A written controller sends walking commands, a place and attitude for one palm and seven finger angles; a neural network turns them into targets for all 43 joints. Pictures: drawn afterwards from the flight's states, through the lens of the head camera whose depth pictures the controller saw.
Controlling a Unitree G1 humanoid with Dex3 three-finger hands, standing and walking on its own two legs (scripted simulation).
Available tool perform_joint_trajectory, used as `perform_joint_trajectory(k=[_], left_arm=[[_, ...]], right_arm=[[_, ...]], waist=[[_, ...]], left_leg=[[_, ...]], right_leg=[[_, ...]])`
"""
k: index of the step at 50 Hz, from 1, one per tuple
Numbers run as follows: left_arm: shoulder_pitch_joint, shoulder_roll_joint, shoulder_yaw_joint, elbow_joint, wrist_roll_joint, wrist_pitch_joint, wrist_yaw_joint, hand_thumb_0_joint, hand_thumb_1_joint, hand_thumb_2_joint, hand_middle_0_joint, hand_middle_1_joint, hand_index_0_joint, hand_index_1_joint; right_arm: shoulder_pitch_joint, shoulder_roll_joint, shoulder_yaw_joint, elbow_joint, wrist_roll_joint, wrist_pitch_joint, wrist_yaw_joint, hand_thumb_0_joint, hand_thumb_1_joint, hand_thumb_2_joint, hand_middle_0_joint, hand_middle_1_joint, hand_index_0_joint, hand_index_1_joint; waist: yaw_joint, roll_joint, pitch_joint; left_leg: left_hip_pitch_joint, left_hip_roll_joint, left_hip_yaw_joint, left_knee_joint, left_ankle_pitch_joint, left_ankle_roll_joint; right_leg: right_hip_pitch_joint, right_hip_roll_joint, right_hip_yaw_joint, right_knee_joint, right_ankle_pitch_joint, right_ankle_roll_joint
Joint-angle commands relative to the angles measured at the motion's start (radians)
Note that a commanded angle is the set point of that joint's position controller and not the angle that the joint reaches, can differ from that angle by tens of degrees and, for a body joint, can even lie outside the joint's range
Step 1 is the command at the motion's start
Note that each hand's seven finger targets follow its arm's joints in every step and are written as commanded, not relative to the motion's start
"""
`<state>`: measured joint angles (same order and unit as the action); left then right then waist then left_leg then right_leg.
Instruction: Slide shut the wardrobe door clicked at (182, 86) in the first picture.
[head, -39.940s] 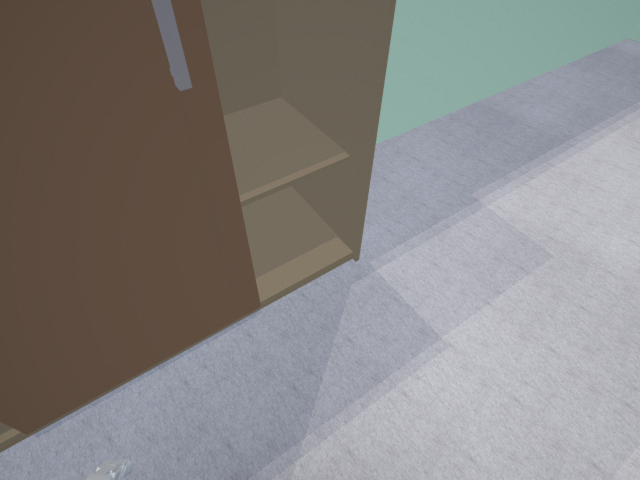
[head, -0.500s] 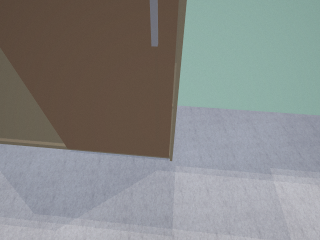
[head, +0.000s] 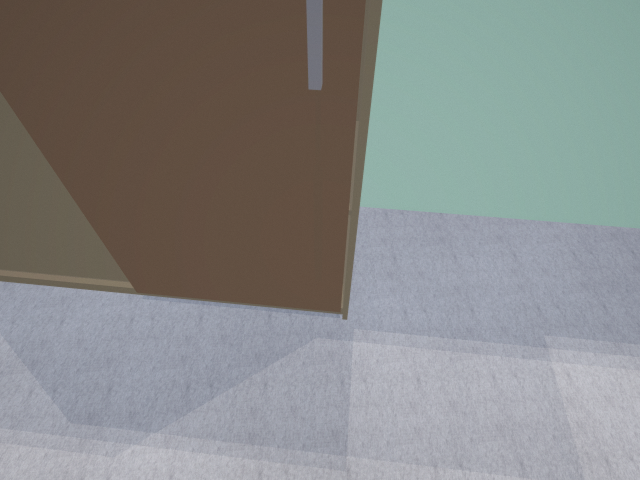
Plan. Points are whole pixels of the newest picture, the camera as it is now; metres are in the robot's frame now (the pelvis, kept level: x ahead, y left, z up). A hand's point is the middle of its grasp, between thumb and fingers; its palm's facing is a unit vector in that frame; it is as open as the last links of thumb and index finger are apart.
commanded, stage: look to check the result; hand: left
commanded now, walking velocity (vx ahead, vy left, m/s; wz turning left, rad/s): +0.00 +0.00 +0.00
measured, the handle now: (316, 20) +0.72 +0.05 +0.23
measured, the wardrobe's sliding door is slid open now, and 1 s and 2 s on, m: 0.00 0.00 0.00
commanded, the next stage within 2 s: stand and wait in 0.18 s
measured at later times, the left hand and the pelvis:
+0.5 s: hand out of the picture +0.07 +0.20 -0.17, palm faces -0.01 -0.96 -0.27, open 7.4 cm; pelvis +0.02 -0.01 +0.00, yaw +0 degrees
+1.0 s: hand out of the picture +0.10 +0.20 -0.16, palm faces -0.02 -0.95 -0.30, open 7.4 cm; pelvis +0.03 -0.02 +0.00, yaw +0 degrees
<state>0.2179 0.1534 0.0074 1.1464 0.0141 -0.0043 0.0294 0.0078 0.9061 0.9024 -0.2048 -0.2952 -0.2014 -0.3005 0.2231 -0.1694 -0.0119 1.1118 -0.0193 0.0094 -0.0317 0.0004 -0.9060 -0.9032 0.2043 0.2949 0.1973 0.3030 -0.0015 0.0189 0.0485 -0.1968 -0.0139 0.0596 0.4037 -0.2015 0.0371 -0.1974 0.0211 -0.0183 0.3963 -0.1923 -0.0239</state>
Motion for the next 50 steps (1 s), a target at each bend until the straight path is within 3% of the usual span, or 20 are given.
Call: perform_joint_trajectory(k=[1, 23, 50], left_arm=[[0.026, 0.141, 0.023, -0.034, -0.002, -0.014, 0.003, 0.000, 0.900, 0.900, -0.200, -0.300, -0.200, -0.300], [-0.056, 0.237, 0.034, -0.055, -0.004, -0.024, -0.004, 0.000, 0.900, 0.900, -0.200, -0.300, -0.200, -0.300], [-0.106, 0.295, 0.036, -0.065, -0.007, -0.030, -0.006, 0.000, 0.900, 0.900, -0.200, -0.300, -0.200, -0.300]], right_arm=[[0.044, -0.129, -0.015, -0.022, -0.003, -0.012, -0.007, 0.000, -0.900, -0.900, 0.200, 0.300, 0.200, 0.300], [-0.038, -0.222, -0.016, -0.021, -0.001, -0.020, -0.002, 0.000, -0.900, -0.900, 0.200, 0.300, 0.200, 0.300], [-0.089, -0.278, -0.015, -0.027, 0.000, -0.022, 0.000, 0.000, -0.900, -0.900, 0.200, 0.300, 0.200, 0.300]], waist=[[-0.012, -0.007, -0.003], [-0.007, -0.023, -0.063], [-0.011, -0.024, -0.076]], left_leg=[[0.039, 0.125, -0.126, -0.087, 0.046, 0.011], [0.103, 0.137, -0.126, -0.097, 0.153, 0.006], [0.151, 0.143, -0.112, -0.106, 0.205, -0.004]], right_leg=[[-0.035, -0.109, 0.112, -0.085, 0.034, -0.023], [0.045, -0.122, 0.118, -0.092, 0.153, -0.028], [0.083, -0.134, 0.133, -0.110, 0.267, -0.030]])
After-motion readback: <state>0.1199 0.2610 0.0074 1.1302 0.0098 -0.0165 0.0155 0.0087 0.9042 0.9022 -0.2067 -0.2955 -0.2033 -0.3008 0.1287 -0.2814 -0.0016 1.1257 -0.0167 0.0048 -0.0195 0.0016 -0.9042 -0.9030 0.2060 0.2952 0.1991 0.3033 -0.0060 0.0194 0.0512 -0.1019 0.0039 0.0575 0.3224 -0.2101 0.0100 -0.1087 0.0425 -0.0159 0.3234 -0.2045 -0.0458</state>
